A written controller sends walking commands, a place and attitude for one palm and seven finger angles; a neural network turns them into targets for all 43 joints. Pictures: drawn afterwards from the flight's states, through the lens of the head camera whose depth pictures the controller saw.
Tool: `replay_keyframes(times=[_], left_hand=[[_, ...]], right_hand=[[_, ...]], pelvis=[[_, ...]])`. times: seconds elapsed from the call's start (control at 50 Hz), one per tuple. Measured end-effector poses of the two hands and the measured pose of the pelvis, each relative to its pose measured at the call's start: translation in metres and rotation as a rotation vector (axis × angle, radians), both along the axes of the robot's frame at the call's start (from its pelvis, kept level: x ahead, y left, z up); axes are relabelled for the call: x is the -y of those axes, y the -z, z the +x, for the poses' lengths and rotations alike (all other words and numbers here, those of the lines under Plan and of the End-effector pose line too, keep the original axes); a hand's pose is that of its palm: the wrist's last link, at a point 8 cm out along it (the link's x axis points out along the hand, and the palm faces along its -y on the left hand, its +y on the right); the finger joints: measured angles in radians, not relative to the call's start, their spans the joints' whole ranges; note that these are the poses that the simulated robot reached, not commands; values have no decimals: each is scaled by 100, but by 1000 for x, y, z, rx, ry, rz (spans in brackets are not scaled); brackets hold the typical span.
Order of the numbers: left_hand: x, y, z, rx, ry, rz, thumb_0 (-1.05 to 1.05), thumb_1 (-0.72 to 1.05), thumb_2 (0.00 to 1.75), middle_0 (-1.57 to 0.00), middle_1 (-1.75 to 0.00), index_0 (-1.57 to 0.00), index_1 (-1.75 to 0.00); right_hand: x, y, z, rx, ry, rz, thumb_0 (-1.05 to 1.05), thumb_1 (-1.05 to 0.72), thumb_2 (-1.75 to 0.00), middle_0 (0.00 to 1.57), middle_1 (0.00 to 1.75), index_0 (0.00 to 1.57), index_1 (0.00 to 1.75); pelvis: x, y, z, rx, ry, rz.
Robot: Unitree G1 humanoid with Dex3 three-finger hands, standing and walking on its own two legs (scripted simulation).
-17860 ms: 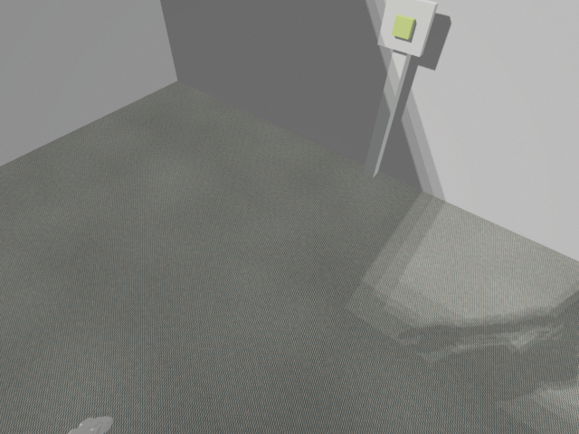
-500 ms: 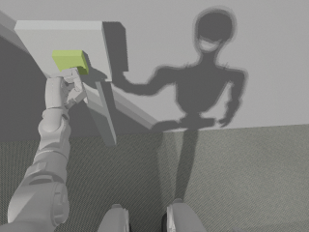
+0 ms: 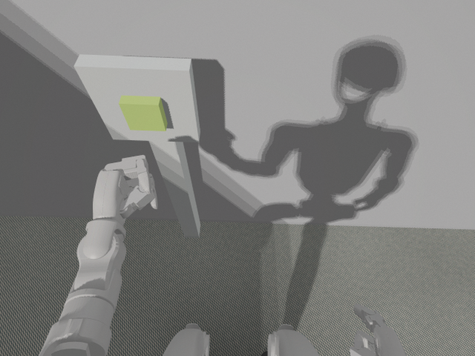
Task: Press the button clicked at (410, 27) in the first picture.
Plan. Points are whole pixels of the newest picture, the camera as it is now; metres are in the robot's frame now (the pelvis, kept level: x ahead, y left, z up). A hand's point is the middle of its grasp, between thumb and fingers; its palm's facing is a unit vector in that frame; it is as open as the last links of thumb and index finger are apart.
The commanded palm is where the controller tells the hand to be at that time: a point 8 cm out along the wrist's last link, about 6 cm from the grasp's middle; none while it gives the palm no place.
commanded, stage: draw the hand back to the body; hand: left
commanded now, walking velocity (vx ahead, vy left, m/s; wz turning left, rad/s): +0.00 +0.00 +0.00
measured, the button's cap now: (145, 112) +0.51 +0.19 +0.07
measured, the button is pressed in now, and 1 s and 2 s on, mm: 0 0 0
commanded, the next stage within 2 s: step back with the hand held close in 1.48 s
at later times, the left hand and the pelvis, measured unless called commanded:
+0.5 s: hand (103, 214) +0.29 +0.18 +0.12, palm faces +0.02 -1.00 -0.05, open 3.1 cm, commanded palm +0.25 +0.24 +0.13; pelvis +0.00 +0.00 +0.04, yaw +0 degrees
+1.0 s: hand out of the picture +0.23 +0.24 +0.20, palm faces +0.35 -0.87 -0.35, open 3.1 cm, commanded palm +0.18 +0.28 +0.22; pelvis +0.03 +0.01 +0.08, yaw +0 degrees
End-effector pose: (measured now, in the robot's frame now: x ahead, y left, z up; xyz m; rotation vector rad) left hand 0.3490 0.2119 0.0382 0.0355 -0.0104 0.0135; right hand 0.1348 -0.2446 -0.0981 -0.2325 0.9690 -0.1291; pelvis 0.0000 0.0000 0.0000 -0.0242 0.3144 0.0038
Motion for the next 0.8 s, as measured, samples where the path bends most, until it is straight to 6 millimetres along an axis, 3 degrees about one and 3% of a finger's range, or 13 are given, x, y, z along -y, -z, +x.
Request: replay_keyframes(times=[0.12, 0.24, 0.34, 0.54, 0.64, 0.8], left_hand=[[1, -15, -1, 19, 4, 8, 2, 90, 90, -130, -150, -130, -150], [-10, -45, -29, 14, -10, 17, 2, 90, 90, -130, -150, -130, -150], [-20, -62, -53, 17, -27, 21, 1, 90, 90, -130, -150, -130, -150], [-27, -93, -87, 24, -22, 56, 1, 90, 90, -130, -150, -130, -150], [-37, -115, -108, -31, -150, 212, 1, 90, 90, -130, -150, -130, -150], [-50, -142, -135, -47, -281, 273, 1, 90, 90, -130, -150, -130, -150]], right_hand=[[1, -2, -10, 8, 32, 17, 1, -91, -90, 20, 30, 20, 30], [0, -19, -24, 19, 64, 45, 1, -91, -90, 20, 30, 20, 30], [4, -32, -22, 53, 58, 31, 1, -91, -90, 21, 30, 20, 30], [2, -63, 18, 228, 18, 12, 1, -91, -90, 20, 30, 20, 30], [-9, -83, 42, 287, -2, 13, 1, -91, -90, 20, 30, 20, 30], [-31, -100, 69, 320, -80, 28, 1, -91, -90, 20, 30, 20, 30]], pelvis=[[3, -3, -4, 21, 12, 5], [4, -21, 1, 74, 17, 10], [5, -31, 2, 116, 8, 9], [4, -43, 5, 192, 2, 11], [2, -56, 11, 250, 4, 16], [-1, -71, 21, 326, -3, 18]])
